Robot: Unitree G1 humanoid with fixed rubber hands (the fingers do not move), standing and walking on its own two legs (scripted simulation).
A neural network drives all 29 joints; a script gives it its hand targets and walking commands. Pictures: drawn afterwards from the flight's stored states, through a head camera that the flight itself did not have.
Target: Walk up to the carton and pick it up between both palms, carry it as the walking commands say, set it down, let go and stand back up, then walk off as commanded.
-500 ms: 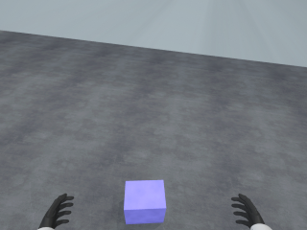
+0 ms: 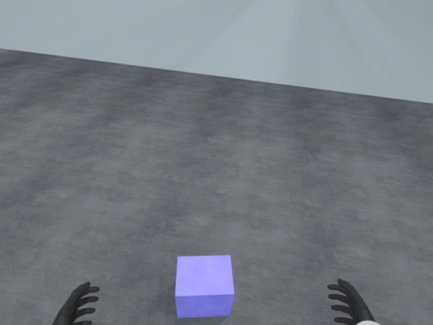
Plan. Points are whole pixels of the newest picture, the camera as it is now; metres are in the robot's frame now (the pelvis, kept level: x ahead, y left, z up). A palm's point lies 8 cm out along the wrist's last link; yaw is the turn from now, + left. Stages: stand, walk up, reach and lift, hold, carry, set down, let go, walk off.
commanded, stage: stand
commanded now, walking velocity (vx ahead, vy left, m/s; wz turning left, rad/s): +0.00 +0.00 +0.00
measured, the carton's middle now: (204, 286) +0.51 +0.02 -0.66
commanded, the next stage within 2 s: walk off in 0.24 s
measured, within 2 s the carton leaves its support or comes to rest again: neither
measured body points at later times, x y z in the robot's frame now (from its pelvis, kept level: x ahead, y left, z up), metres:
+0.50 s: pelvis +0.00 +0.00 +0.00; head -0.05 +0.01 +0.45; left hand +0.15 +0.28 -0.09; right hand +0.16 -0.29 -0.08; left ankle +0.05 +0.07 -0.73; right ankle +0.01 -0.12 -0.73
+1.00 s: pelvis +0.12 +0.03 +0.00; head +0.10 +0.04 +0.45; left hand +0.16 +0.32 -0.13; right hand +0.23 -0.24 -0.11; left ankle +0.07 +0.12 -0.73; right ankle +0.03 -0.11 -0.67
